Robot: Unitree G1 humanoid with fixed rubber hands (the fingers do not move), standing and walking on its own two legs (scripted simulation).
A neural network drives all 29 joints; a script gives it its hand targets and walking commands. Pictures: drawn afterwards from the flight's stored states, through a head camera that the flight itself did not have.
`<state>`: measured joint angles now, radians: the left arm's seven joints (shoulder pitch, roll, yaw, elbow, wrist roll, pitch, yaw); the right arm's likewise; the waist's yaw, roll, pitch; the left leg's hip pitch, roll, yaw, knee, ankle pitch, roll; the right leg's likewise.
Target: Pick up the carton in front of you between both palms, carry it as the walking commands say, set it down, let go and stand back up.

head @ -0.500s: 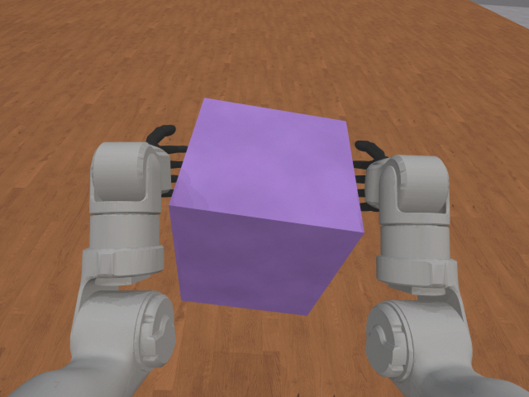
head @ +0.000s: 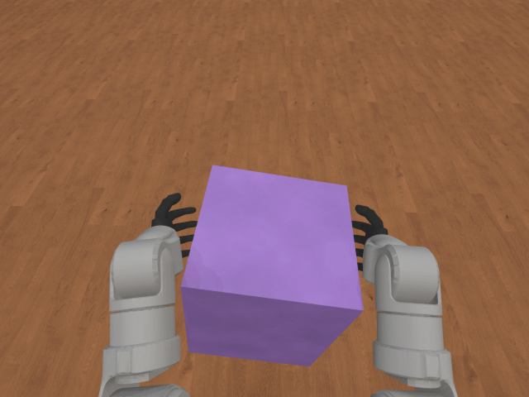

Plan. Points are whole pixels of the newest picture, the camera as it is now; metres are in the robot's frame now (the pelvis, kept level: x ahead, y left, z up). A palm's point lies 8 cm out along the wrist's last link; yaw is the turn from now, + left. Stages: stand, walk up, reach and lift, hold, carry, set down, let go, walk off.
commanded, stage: carry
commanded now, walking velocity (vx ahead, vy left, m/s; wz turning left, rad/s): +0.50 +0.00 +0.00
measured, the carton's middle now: (264, 272) +0.34 +0.00 +0.00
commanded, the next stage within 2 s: none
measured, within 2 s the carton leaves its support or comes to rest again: neither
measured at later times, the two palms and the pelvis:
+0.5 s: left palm (206, 125) +0.61 +0.11 +0.09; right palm (356, 134) +0.59 -0.18 +0.08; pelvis +0.33 -0.03 -0.02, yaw -1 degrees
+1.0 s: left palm (211, 56) +0.92 +0.13 +0.09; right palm (323, 58) +0.91 -0.16 +0.08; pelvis +0.64 -0.01 -0.02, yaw -1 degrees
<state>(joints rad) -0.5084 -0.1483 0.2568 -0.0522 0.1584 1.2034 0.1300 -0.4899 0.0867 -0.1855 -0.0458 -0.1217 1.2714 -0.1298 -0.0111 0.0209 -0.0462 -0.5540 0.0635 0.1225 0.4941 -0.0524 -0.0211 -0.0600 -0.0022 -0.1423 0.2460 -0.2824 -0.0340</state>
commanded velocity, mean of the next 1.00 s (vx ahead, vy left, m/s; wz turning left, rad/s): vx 0.50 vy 0.00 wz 0.00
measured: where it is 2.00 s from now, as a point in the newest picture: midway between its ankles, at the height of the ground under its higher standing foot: (267, 238)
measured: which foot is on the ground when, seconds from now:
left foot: up 0.00-0.04, down 0.06-0.52, up 0.54-0.94, down 0.96-1.00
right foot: down 0.00-0.08, up 0.10-0.46, down 0.48-0.96, up 0.98-1.00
